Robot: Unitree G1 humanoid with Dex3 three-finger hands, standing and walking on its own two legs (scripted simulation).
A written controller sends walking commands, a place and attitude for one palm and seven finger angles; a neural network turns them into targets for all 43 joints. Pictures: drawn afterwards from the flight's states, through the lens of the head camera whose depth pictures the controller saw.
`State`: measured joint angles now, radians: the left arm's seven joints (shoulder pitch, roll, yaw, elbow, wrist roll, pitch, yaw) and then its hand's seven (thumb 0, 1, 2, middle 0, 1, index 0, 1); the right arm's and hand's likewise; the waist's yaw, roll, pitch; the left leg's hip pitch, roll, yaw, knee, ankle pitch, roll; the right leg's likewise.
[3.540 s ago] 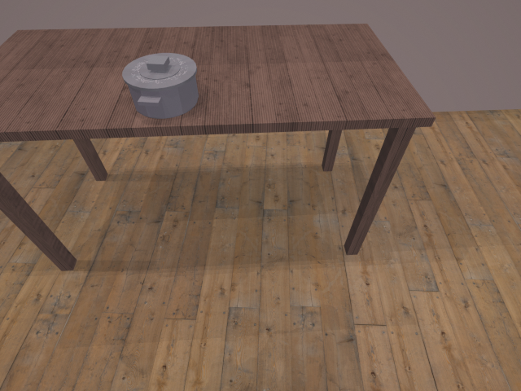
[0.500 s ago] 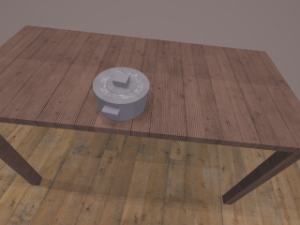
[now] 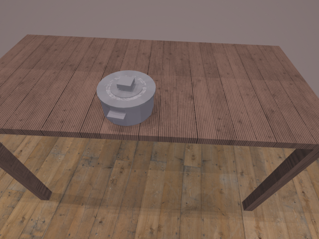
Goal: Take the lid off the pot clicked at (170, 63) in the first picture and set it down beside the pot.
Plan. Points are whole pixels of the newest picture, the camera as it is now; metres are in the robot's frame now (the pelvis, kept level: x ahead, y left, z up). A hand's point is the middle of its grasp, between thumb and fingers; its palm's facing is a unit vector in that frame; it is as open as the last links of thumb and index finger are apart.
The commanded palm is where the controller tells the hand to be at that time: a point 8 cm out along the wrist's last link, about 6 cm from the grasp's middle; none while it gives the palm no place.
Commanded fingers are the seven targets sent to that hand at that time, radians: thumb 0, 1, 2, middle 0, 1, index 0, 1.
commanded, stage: look again from close up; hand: left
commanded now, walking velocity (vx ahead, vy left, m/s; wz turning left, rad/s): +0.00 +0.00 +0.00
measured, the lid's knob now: (125, 82) +0.54 +0.14 +0.09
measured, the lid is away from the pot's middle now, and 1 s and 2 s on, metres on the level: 0.00 0.00 0.00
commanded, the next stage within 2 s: shuffle to correct the standing spot in 1.04 s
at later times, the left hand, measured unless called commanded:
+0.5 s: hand out of the picture +0.00 +0.18 -0.17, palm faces +0.00 -0.98 -0.22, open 7.4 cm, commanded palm none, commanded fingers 0.00 0.90 0.90 -0.20 -0.30 -0.20 -0.30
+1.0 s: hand out of the picture -0.05 +0.17 -0.17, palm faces +0.00 -0.98 -0.19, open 7.4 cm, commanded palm none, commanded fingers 0.00 0.90 0.90 -0.20 -0.30 -0.20 -0.30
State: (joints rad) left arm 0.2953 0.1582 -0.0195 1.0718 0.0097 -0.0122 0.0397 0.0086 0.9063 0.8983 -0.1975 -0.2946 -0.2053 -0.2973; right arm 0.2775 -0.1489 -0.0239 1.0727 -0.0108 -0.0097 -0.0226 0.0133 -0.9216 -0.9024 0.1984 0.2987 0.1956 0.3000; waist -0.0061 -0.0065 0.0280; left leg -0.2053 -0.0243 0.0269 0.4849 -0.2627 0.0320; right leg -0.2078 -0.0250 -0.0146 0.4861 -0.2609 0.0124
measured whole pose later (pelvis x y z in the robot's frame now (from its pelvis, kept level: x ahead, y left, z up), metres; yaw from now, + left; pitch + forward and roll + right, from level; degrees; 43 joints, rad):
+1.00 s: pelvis -0.04 +0.01 +0.00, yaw -1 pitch -2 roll +0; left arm 0.33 0.14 0.00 1.08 0.02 -0.01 0.04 0.01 0.90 0.90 -0.20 -0.29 -0.20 -0.30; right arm 0.29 -0.12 -0.03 1.11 -0.01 0.00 -0.02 0.01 -0.91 -0.90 0.20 0.30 0.19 0.30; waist 0.00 0.01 0.04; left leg -0.25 -0.03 0.05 0.48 -0.20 0.04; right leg -0.27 -0.03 0.01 0.49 -0.19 0.02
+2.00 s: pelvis +0.10 +0.03 +0.00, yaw -2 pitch -1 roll +0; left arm 0.27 0.16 0.05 1.08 0.01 0.02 0.04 0.01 0.91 0.90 -0.20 -0.29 -0.20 -0.30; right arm 0.19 -0.14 -0.02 1.01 -0.02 -0.04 -0.04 0.01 -0.92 -0.90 0.19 0.30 0.19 0.30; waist 0.01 -0.05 0.09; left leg -0.21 -0.02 0.09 0.51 -0.29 0.06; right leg -0.30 -0.03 0.01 0.87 -0.52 0.01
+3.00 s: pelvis +0.09 +0.04 +0.00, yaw -2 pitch +0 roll +0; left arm 0.37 0.17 -0.01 1.10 0.02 0.01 0.04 0.01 0.90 0.90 -0.20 -0.29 -0.20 -0.30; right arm 0.31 -0.16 -0.01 1.03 -0.01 0.00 0.00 0.01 -0.92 -0.90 0.20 0.30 0.20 0.30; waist 0.00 0.01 0.02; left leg -0.26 -0.02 0.01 0.54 -0.28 0.03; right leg -0.28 -0.05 0.03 0.53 -0.24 0.03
